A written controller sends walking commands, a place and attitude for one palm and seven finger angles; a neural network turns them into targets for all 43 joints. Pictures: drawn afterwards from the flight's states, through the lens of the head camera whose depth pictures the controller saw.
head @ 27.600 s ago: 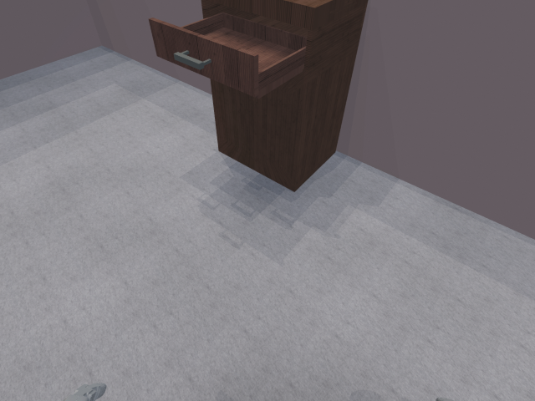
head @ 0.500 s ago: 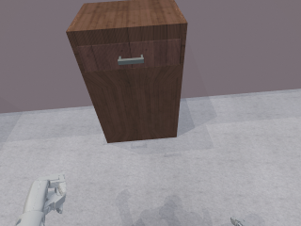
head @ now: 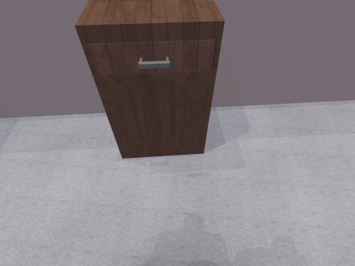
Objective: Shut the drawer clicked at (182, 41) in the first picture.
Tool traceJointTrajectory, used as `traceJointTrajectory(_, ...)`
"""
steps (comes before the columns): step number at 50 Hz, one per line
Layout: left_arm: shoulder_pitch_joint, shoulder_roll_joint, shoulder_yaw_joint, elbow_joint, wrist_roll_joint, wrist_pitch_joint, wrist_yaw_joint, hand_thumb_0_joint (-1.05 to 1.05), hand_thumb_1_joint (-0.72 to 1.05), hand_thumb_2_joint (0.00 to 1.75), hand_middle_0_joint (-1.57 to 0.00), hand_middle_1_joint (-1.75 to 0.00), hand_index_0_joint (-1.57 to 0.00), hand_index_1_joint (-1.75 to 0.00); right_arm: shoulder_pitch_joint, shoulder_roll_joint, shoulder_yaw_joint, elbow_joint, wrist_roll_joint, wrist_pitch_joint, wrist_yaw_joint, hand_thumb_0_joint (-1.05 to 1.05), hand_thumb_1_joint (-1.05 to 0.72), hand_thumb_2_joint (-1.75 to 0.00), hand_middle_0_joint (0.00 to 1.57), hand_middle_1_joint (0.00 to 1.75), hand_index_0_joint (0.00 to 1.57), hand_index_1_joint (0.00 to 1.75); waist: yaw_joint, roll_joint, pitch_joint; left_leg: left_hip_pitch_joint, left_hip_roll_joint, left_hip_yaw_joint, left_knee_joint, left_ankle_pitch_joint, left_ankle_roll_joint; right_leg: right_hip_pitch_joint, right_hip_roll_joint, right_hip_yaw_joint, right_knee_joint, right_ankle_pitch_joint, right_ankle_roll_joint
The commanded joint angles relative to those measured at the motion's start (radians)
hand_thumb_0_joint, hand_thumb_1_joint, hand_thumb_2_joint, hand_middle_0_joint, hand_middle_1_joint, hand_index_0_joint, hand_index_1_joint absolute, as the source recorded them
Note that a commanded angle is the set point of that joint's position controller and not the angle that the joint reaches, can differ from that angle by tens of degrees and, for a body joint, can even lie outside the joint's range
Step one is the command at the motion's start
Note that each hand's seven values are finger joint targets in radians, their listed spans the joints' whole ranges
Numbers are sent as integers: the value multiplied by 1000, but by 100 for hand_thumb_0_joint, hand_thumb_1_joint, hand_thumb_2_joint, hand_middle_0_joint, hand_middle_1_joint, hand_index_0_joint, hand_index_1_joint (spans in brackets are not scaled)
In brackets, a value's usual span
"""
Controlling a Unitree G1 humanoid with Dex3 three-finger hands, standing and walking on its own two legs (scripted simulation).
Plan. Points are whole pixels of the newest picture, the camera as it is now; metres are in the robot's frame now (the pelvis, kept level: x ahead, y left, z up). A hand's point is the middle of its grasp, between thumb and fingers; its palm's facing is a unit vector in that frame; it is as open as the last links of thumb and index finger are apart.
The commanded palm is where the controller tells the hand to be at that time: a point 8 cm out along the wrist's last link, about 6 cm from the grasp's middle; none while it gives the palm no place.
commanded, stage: let the arm hang, fingers relaxed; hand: left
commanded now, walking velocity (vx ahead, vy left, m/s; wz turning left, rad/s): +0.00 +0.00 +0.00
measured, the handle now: (154, 62) +0.87 +0.15 -0.02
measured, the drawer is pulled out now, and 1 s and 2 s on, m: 0.00 0.00 0.00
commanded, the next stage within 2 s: look to check the result in 0.46 s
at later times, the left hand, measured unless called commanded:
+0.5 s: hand out of the picture +0.00 +0.16 -0.18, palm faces +0.02 -0.98 -0.19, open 7.3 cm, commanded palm none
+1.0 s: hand out of the picture +0.00 +0.15 -0.18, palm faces +0.03 -0.98 -0.18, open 7.3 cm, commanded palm none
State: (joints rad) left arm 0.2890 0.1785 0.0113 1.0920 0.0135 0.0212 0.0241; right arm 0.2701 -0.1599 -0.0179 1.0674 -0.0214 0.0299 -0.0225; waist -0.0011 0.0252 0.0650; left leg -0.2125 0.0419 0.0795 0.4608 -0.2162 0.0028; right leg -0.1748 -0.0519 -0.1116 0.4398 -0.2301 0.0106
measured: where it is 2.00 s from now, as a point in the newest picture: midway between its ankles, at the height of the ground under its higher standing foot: outside the picture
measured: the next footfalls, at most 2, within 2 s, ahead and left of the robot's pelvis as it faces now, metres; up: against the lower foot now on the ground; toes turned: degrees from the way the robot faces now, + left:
none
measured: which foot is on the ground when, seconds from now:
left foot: down 0.00-1.00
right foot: down 0.00-1.00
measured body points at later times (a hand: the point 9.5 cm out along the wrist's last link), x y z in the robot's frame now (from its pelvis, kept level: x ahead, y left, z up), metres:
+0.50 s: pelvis +0.00 +0.00 +0.00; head +0.01 -0.01 +0.45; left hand +0.00 +0.21 -0.16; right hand -0.05 -0.20 -0.17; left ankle +0.02 +0.12 -0.74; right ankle +0.00 -0.12 -0.74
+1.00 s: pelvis +0.01 -0.01 +0.00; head +0.02 -0.02 +0.45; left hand +0.00 +0.20 -0.16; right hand -0.02 -0.21 -0.17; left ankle +0.02 +0.12 -0.74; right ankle +0.00 -0.12 -0.74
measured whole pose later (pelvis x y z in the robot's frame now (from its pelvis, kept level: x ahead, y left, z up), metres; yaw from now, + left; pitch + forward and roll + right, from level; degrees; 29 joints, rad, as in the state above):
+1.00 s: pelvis +0.01 -0.01 +0.00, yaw -1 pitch -2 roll +0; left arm 0.26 0.11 0.03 1.16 0.01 0.00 0.04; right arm 0.28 -0.10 -0.03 1.15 -0.02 0.01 -0.03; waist -0.01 0.02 0.06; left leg -0.19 0.06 0.09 0.43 -0.21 -0.02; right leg -0.17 -0.03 -0.10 0.43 -0.23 -0.01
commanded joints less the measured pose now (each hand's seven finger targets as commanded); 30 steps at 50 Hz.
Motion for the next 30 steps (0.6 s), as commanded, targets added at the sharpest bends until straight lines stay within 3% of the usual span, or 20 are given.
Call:
traceJointTrajectory(1, 14, 88, 15, -10, -6, -26, 7, 0, 90, 90, -20, -30, -20, -30, 68, -73, -11, 1, 4, -24, -6, 0, -90, -90, 20, 30, 20, 30, -9, -38, 12, 13, 76, -75, -120, 47, 24, -45, -65, 73, -109, -11, -34)
traceJointTrajectory(8, 12, 68, 20, 21, -6, -24, 11, 0, 90, 90, -20, -30, -20, -30, 89, -45, -10, 42, 1, -25, -8, 0, -90, -90, 20, 30, 20, 30, -6, -3, 37, -9, 69, -70, -142, 6, 21, -44, -62, 77, -110, -26, -35)
traceJointTrajectory(21, 19, 44, 27, 38, -5, -26, 15, 0, 90, 90, -20, -30, -20, -30, 131, -11, -16, 67, 2, -22, -13, 0, -90, -90, 20, 30, 20, 30, -12, -9, 48, -19, 67, -64, -134, -28, 20, -61, -58, 84, -114, -54, -41)
traceJointTrajectory(30, 38, 31, 28, 47, -4, -32, 18, 0, 90, 90, -20, -30, -20, -30, 134, -9, -20, 68, 5, -27, -17, 0, -90, -90, 20, 30, 20, 30, -13, -16, 26, 13, 71, -57, -113, 40, 20, -63, -59, 86, -110, -8, -41)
